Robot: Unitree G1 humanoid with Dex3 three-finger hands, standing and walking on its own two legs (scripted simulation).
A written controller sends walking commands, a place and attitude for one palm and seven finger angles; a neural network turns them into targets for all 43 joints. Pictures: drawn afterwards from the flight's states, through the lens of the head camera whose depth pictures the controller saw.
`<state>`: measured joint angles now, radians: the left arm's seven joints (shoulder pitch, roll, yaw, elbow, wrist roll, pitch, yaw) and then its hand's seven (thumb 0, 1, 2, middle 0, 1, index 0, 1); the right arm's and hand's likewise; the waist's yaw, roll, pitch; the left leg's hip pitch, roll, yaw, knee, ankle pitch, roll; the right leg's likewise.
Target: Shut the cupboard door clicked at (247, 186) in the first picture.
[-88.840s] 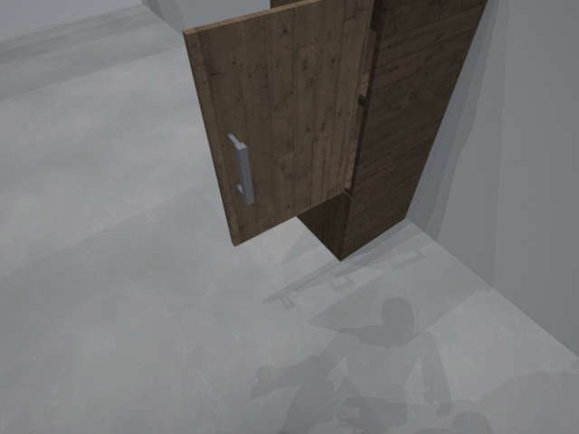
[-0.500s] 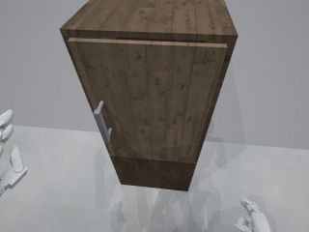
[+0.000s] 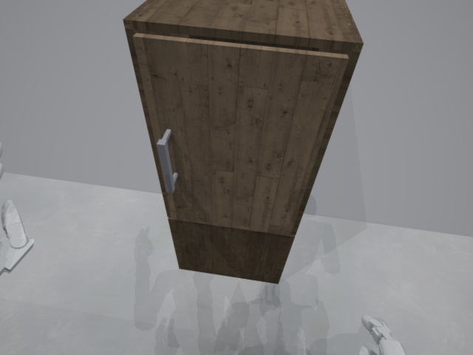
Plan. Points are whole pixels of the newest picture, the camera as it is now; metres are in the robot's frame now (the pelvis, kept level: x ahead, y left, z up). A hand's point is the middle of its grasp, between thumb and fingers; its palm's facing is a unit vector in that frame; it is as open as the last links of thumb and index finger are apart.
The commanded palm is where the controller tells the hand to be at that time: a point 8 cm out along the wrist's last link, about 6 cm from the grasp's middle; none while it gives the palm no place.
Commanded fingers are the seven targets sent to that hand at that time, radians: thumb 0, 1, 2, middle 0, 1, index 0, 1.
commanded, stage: step back with the hand held close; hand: left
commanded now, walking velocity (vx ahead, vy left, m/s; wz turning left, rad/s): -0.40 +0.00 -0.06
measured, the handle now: (169, 162) +0.56 +0.21 -0.03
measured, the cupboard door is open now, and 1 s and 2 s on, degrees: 0 0 0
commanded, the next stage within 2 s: stop stepping back and stand still in 0.44 s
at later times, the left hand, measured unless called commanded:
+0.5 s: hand (8, 306) +0.13 +0.25 +0.17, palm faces +0.36 -0.83 -0.42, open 7.5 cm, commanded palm +0.06 +0.29 +0.19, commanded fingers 0.00 0.90 0.90 -0.20 -0.30 -0.20 -0.30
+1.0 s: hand out of the picture +0.10 +0.24 +0.17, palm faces +0.19 -0.91 -0.38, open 7.5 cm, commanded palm +0.03 +0.31 +0.19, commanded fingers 0.00 0.90 0.90 -0.20 -0.30 -0.20 -0.30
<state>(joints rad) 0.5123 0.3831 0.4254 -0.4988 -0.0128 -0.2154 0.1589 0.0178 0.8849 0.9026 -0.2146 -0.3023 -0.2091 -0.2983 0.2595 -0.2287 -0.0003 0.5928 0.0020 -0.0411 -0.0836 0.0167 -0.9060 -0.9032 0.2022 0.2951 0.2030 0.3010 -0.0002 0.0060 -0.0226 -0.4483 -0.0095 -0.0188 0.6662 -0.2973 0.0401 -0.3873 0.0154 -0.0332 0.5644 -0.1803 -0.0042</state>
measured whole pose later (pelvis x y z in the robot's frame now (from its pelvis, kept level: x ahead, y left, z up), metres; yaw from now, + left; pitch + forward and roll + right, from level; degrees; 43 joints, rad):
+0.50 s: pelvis -0.10 +0.00 +0.00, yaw -3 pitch +5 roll -6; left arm 0.48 0.42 0.44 -0.56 -0.05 -0.29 0.13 0.02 0.89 0.90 -0.21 -0.30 -0.20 -0.30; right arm 0.11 -0.15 0.01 0.67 -0.03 -0.14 -0.05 0.02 -0.91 -0.90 0.20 0.30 0.20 0.30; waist 0.02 0.02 0.02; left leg -0.61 0.10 -0.01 0.46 0.06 0.01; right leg -0.17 0.10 0.01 0.46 -0.38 0.00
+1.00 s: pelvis -0.15 +0.02 +0.01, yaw -6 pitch +2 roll -3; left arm 0.60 0.42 0.41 -0.64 -0.06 -0.19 0.13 0.02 0.89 0.90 -0.20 -0.30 -0.20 -0.30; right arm 0.28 -0.11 0.05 0.61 -0.02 -0.17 -0.03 0.02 -0.91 -0.90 0.20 0.29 0.20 0.30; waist -0.08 -0.09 0.02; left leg -0.40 0.03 -0.03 0.42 -0.06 0.01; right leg -0.25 0.07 -0.02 0.58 -0.40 0.00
